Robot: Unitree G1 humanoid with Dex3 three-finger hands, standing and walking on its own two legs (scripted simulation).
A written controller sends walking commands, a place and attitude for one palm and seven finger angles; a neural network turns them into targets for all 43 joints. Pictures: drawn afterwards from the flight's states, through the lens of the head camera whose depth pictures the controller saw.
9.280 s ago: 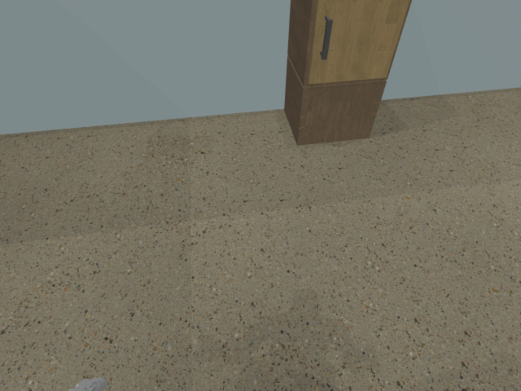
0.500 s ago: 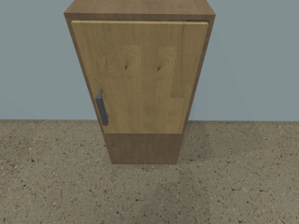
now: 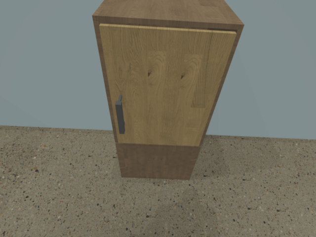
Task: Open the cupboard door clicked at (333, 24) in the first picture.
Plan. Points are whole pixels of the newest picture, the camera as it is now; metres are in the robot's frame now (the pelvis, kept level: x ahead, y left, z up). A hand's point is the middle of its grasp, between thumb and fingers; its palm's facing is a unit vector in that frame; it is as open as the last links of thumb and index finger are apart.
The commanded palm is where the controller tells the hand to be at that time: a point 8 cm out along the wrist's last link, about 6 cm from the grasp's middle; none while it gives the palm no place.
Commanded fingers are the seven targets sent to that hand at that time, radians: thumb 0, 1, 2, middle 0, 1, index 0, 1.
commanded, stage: look again from close up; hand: left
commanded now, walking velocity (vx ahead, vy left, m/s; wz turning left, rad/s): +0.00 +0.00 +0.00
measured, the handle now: (121, 114) +0.61 +0.19 -0.10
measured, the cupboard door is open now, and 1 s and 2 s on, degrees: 0 0 0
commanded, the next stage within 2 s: shuffle to correct the standing spot in 0.06 s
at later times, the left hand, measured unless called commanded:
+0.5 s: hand out of the picture -0.03 +0.16 -0.18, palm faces +0.05 -0.99 -0.13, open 7.3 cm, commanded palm none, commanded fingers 0.00 0.90 0.90 -0.20 -0.30 -0.20 -0.30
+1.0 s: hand out of the picture +0.06 +0.16 -0.18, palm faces +0.02 -0.98 -0.22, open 7.3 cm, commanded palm none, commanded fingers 0.00 0.90 0.90 -0.20 -0.30 -0.20 -0.30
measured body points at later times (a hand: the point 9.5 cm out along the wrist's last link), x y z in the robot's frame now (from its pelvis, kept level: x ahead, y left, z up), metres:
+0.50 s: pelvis +0.03 +0.00 -0.01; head +0.01 +0.01 +0.44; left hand -0.03 +0.21 -0.17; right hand +0.03 -0.23 -0.15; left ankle +0.06 +0.10 -0.73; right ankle +0.00 -0.15 -0.73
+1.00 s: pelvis +0.04 -0.02 +0.00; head +0.05 -0.01 +0.45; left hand +0.06 +0.21 -0.16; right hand +0.09 -0.25 -0.15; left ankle +0.06 +0.10 -0.73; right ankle +0.00 -0.15 -0.73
